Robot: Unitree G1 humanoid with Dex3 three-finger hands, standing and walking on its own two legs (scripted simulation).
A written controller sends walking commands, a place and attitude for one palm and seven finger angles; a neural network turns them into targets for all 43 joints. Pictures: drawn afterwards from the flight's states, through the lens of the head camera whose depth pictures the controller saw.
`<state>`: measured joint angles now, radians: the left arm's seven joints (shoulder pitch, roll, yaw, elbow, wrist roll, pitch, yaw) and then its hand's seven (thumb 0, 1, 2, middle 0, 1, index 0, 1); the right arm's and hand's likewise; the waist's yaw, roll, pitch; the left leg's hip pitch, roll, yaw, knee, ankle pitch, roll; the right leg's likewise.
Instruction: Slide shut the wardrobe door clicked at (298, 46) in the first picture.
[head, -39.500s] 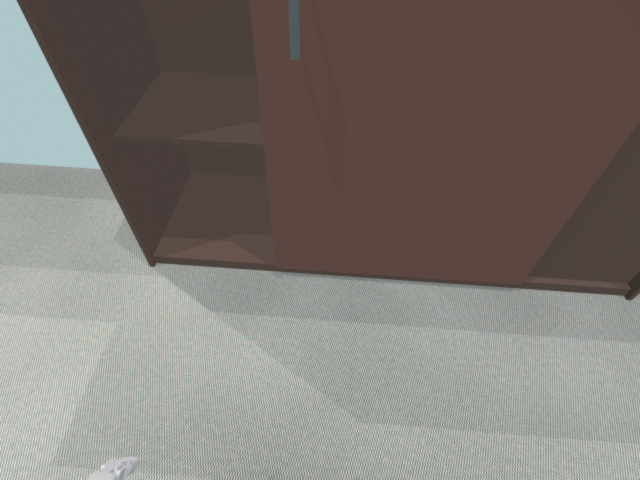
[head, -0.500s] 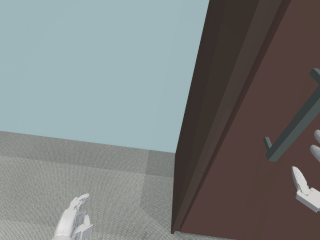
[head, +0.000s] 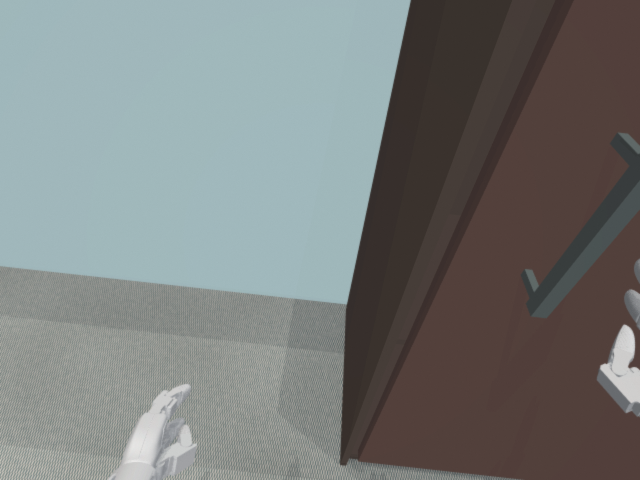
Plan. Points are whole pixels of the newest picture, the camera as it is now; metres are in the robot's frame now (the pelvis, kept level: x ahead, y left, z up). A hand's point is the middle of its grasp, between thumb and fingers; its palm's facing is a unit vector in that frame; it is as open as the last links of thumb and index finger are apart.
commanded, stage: step back with the hand held close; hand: right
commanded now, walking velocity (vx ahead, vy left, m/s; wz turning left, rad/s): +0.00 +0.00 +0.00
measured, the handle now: (576, 235) +0.32 -0.26 +0.21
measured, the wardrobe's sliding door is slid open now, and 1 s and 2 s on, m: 0.02 0.02 0.02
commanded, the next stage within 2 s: stop stepping back and stand still in 1.22 s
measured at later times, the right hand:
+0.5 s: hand out of the picture +0.15 -0.30 +0.16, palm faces +0.38 +0.78 -0.50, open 7.4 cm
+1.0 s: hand out of the picture +0.06 -0.31 +0.17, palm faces +0.37 +0.83 -0.42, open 7.4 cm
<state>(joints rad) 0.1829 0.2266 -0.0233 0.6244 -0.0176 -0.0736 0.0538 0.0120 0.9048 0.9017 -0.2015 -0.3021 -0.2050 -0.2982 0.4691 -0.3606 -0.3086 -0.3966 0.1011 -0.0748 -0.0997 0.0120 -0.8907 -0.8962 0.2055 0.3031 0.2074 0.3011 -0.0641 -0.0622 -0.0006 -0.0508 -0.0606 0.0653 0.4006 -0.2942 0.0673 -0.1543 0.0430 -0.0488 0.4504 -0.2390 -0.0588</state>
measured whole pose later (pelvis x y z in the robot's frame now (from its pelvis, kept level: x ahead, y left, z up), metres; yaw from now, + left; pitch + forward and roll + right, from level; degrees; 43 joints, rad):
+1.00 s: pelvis -0.13 -0.06 -0.02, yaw +1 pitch +0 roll +5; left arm 0.20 0.22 -0.01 0.57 -0.01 -0.06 0.06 0.01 0.90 0.90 -0.21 -0.30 -0.21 -0.30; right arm 0.57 -0.47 -0.43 -0.63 0.07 -0.25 -0.12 0.01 -0.89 -0.90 0.21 0.30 0.21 0.30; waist -0.02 0.01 0.01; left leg -0.19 -0.05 0.01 0.51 -0.31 -0.03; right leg -0.50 0.03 -0.02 0.66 -0.27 -0.01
